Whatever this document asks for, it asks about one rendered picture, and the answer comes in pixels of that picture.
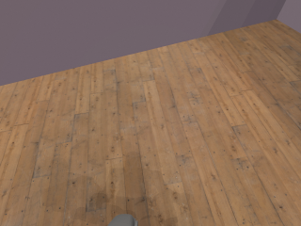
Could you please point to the robot left thigh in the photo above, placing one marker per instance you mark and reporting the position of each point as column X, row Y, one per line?
column 123, row 220

